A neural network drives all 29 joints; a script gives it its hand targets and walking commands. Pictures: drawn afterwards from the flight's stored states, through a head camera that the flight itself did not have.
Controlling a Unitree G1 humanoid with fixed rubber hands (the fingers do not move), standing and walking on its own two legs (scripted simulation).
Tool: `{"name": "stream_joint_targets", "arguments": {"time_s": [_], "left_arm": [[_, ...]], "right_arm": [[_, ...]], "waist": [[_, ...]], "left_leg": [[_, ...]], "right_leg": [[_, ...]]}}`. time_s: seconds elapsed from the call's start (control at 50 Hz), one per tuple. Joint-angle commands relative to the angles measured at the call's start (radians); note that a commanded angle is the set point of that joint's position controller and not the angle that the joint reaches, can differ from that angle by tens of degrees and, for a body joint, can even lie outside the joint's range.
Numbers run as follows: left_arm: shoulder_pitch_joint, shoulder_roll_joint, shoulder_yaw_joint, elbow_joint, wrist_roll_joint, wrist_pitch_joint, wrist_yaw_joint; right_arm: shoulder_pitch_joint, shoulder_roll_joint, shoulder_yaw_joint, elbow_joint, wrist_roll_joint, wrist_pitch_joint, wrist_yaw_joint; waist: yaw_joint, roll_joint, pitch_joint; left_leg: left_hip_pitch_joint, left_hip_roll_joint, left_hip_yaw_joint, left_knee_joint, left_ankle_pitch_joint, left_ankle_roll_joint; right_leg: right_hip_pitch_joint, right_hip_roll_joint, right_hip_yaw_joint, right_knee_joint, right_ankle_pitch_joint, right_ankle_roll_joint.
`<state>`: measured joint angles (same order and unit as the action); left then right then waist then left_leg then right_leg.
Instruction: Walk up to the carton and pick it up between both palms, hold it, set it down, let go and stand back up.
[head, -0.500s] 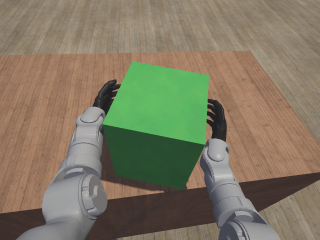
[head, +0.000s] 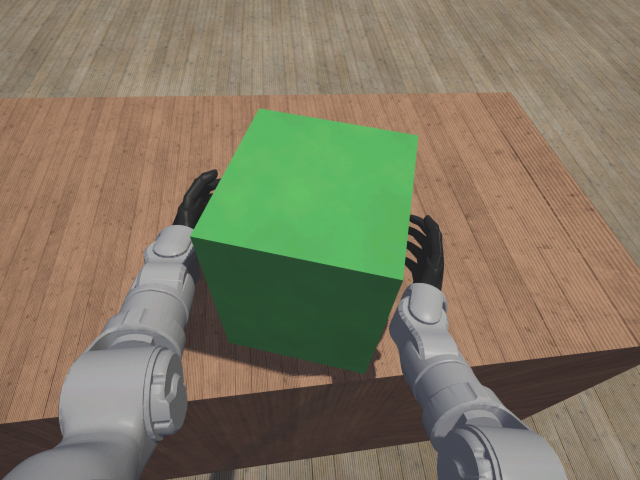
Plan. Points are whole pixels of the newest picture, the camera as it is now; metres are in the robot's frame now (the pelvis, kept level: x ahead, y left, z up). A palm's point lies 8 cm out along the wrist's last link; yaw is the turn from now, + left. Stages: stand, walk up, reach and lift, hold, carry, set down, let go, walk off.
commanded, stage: set down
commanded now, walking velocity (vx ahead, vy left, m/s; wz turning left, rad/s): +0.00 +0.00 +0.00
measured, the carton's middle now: (315, 248) +0.42 +0.02 +0.04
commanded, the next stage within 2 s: none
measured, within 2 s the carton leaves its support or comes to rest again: neither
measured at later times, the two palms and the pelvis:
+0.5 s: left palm (161, 259) +0.40 +0.21 +0.05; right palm (432, 319) +0.32 -0.13 +0.02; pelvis -0.03 +0.00 +0.00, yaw +0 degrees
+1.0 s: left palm (123, 290) +0.35 +0.24 +0.05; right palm (448, 349) +0.28 -0.13 +0.03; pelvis -0.05 +0.00 +0.00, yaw +0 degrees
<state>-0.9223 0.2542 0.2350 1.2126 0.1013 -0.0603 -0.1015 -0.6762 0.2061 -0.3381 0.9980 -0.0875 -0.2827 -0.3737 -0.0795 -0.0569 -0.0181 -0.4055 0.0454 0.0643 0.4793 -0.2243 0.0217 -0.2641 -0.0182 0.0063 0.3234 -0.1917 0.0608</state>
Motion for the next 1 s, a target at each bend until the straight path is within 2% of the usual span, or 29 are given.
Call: {"name": "stream_joint_targets", "arguments": {"time_s": [0.0,0.04,0.06,0.1,0.14,0.2,0.22,0.26,0.34,0.36,0.4,0.42,0.44,0.46,0.5,0.52,0.58,0.6,0.62,0.66,0.7,0.78,0.84,0.86,0.88,0.9,0.92,0.98], "left_arm": [[-0.474,0.156,-0.124,-0.131,-0.132,-0.059,0.007],[-0.48,0.17,-0.135,-0.13,-0.152,-0.064,0.006],[-0.476,0.167,-0.143,-0.102,-0.157,-0.059,0.002],[-0.475,0.178,-0.16,-0.091,-0.176,-0.057,0.0],[-0.439,0.171,-0.157,-0.112,-0.168,-0.049,-0.001],[-0.41,0.169,-0.172,-0.127,-0.171,-0.041,-0.013],[-0.382,0.163,-0.18,-0.147,-0.181,-0.04,-0.016],[-0.339,0.172,-0.164,-0.165,-0.171,-0.037,-0.025],[-0.313,0.193,-0.13,-0.242,-0.177,-0.033,-0.033],[-0.335,0.205,-0.14,-0.217,-0.194,-0.035,-0.036],[-0.287,0.215,-0.137,-0.244,-0.194,-0.029,-0.043],[-0.233,0.205,-0.132,-0.278,-0.201,-0.027,-0.045],[-0.256,0.227,-0.128,-0.307,-0.209,-0.038,-0.043],[-0.231,0.224,-0.131,-0.307,-0.212,-0.033,-0.047],[-0.281,0.252,-0.142,-0.323,-0.228,-0.039,-0.048],[-0.272,0.251,-0.15,-0.308,-0.236,-0.029,-0.047],[-0.245,0.259,-0.163,-0.361,-0.255,-0.023,-0.043],[-0.257,0.273,-0.183,-0.319,-0.268,-0.023,-0.044],[-0.238,0.271,-0.189,-0.343,-0.275,-0.02,-0.044],[-0.2,0.282,-0.175,-0.372,-0.263,-0.006,-0.048],[-0.141,0.285,-0.169,-0.385,-0.259,0.013,-0.058],[-0.108,0.293,-0.179,-0.418,-0.265,0.055,-0.071],[-0.082,0.305,-0.184,-0.52,-0.289,0.07,-0.073],[-0.069,0.314,-0.183,-0.528,-0.296,0.073,-0.077],[-0.073,0.321,-0.191,-0.547,-0.302,0.074,-0.075],[-0.053,0.33,-0.181,-0.573,-0.293,0.087,-0.076],[-0.041,0.33,-0.183,-0.568,-0.305,0.093,-0.077],[0.056,0.34,-0.145,-0.664,-0.291,0.116,-0.083]], "right_arm": [[-0.417,-0.152,0.169,-0.039,0.063,-0.023,-0.009],[-0.432,-0.165,0.176,-0.058,0.077,-0.012,0.0],[-0.426,-0.17,0.166,-0.036,0.064,-0.005,-0.001],[-0.43,-0.18,0.17,-0.021,0.08,0.018,0.007],[-0.393,-0.184,0.184,-0.04,0.092,0.018,0.013],[-0.354,-0.194,0.178,-0.011,0.096,0.02,0.011],[-0.337,-0.194,0.179,-0.038,0.099,0.016,0.008],[-0.293,-0.178,0.216,-0.093,0.114,0.007,0.007],[-0.262,-0.183,0.232,-0.154,0.133,-0.005,0.001],[-0.284,-0.183,0.233,-0.16,0.144,-0.004,-0.002],[-0.24,-0.156,0.244,-0.203,0.136,0.003,-0.009],[-0.204,-0.145,0.269,-0.254,0.148,-0.008,-0.015],[-0.226,-0.15,0.255,-0.281,0.14,-0.008,-0.02],[-0.203,-0.135,0.276,-0.294,0.156,-0.01,-0.022],[-0.241,-0.146,0.255,-0.31,0.151,-0.001,-0.023],[-0.239,-0.145,0.263,-0.328,0.156,0.005,-0.023],[-0.222,-0.138,0.286,-0.381,0.174,0.026,-0.022],[-0.239,-0.136,0.284,-0.375,0.172,0.044,-0.023],[-0.208,-0.131,0.294,-0.402,0.171,0.058,-0.025],[-0.15,-0.122,0.319,-0.39,0.186,0.075,-0.026],[-0.096,-0.119,0.346,-0.418,0.195,0.089,-0.036],[-0.065,-0.138,0.345,-0.428,0.217,0.118,-0.046],[-0.039,-0.141,0.359,-0.512,0.233,0.121,-0.057],[-0.033,-0.14,0.369,-0.541,0.238,0.127,-0.058],[-0.035,-0.156,0.359,-0.55,0.233,0.132,-0.061],[-0.013,-0.15,0.374,-0.566,0.237,0.136,-0.063],[-0.004,-0.142,0.392,-0.589,0.247,0.143,-0.063],[0.093,-0.134,0.446,-0.677,0.27,0.146,-0.063]], "waist": [[-0.049,0.173,-0.608],[-0.041,0.165,-0.613],[-0.055,0.171,-0.583],[-0.058,0.182,-0.579],[-0.044,0.202,-0.563],[-0.059,0.217,-0.547],[-0.062,0.216,-0.564],[-0.032,0.212,-0.569],[-0.011,0.193,-0.569],[-0.011,0.188,-0.559],[-0.005,0.172,-0.538],[0.007,0.157,-0.554],[0.003,0.154,-0.553],[0.013,0.143,-0.547],[0.01,0.167,-0.549],[0.018,0.151,-0.511],[0.03,0.162,-0.506],[0.028,0.161,-0.469],[0.023,0.156,-0.461],[0.037,0.166,-0.423],[0.042,0.151,-0.409],[0.035,0.174,-0.336],[0.032,0.187,-0.364],[0.044,0.183,-0.37],[0.029,0.184,-0.369],[0.047,0.194,-0.363],[0.041,0.174,-0.35],[0.079,0.184,-0.364]], "left_leg": [[0.316,-0.041,0.023,0.061,0.5,-0.081],[0.318,-0.039,0.018,0.058,0.478,-0.078],[0.31,-0.036,0.01,0.059,0.467,-0.08],[0.332,-0.03,0.007,0.053,0.459,-0.085],[0.386,-0.028,0.002,0.057,0.508,-0.097],[0.421,-0.022,0.002,0.058,0.526,-0.101],[0.425,-0.022,0.0,0.058,0.539,-0.101],[0.435,-0.029,0.009,0.058,0.549,-0.1],[0.45,-0.031,0.012,0.055,0.554,-0.097],[0.428,-0.035,0.011,0.055,0.513,-0.093],[0.406,-0.036,0.016,0.039,0.442,-0.076],[0.417,-0.039,0.013,0.044,0.461,-0.072],[0.405,-0.039,0.015,0.037,0.445,-0.071],[0.402,-0.043,0.018,0.042,0.446,-0.067],[0.38,-0.041,0.016,0.038,0.374,-0.069],[0.363,-0.041,0.02,0.035,0.339,-0.06],[0.362,-0.036,0.015,0.019,0.268,-0.055],[0.327,-0.035,0.018,0.012,0.197,-0.05],[0.337,-0.033,0.023,0.001,0.166,-0.046],[0.343,-0.033,0.027,-0.011,0.161,-0.04],[0.356,-0.033,0.03,-0.021,0.16,-0.033],[0.364,-0.022,0.025,-0.033,0.142,-0.04],[0.399,-0.024,0.026,-0.023,0.175,-0.053],[0.398,-0.021,0.028,-0.019,0.175,-0.053],[0.398,-0.016,0.023,-0.018,0.168,-0.054],[0.42,-0.02,0.027,-0.016,0.188,-0.054],[0.403,-0.02,0.03,-0.013,0.194,-0.048],[0.451,-0.022,0.037,-0.01,0.252,-0.052]], "right_leg": [[0.033,0.076,-0.077,0.068,0.457,-0.018],[0.048,0.076,-0.073,0.07,0.436,-0.026],[0.032,0.074,-0.073,0.065,0.411,-0.03],[0.006,0.076,-0.083,0.057,0.353,-0.036],[0.0,0.08,-0.088,0.043,0.346,-0.045],[-0.025,0.082,-0.09,0.026,0.331,-0.045],[-0.014,0.083,-0.088,0.026,0.347,-0.047],[0.022,0.083,-0.088,0.024,0.362,-0.04],[0.033,0.09,-0.087,0.021,0.366,-0.032],[0.018,0.087,-0.087,0.024,0.333,-0.03],[0.059,0.075,-0.08,0.019,0.323,-0.029],[0.09,0.076,-0.078,0.03,0.367,-0.024],[0.091,0.078,-0.083,0.036,0.357,-0.018],[0.111,0.077,-0.076,0.04,0.372,-0.015],[0.067,0.073,-0.082,0.037,0.296,-0.017],[0.062,0.071,-0.079,0.039,0.276,-0.019],[0.071,0.067,-0.081,0.037,0.223,-0.023],[0.056,0.059,-0.082,0.04,0.163,-0.023],[0.062,0.057,-0.084,0.034,0.147,-0.026],[0.099,0.054,-0.075,0.031,0.15,-0.031],[0.126,0.051,-0.073,0.028,0.157,-0.027],[0.12,0.055,-0.078,0.008,0.121,-0.038],[0.114,0.059,-0.082,0.005,0.133,-0.037],[0.115,0.058,-0.087,0.01,0.129,-0.04],[0.111,0.058,-0.086,0.011,0.127,-0.04],[0.103,0.06,-0.084,0.004,0.129,-0.041],[0.109,0.058,-0.083,0.006,0.128,-0.041],[0.13,0.056,-0.083,0.01,0.167,-0.034]]}}
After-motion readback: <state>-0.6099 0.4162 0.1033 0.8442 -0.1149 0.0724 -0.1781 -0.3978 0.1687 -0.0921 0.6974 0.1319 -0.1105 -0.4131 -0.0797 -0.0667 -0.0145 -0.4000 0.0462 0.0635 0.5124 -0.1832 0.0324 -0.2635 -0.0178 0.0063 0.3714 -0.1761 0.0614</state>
